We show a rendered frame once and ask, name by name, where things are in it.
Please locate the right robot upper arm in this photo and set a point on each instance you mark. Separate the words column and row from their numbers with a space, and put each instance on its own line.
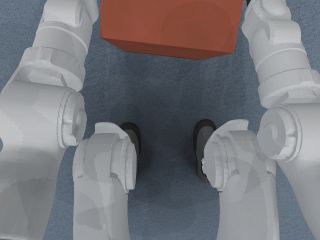
column 289, row 133

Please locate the robot right foot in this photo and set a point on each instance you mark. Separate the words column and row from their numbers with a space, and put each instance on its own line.
column 201, row 134

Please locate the left robot upper arm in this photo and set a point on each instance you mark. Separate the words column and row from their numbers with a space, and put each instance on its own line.
column 37, row 123

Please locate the carton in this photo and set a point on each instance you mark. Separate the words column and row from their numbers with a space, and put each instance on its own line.
column 189, row 29

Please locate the robot left forearm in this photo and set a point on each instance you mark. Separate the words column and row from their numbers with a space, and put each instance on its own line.
column 61, row 44

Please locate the robot right shin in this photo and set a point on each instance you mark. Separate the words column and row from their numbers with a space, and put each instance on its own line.
column 234, row 125

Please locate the robot right forearm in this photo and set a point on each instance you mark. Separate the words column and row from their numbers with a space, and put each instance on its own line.
column 280, row 59

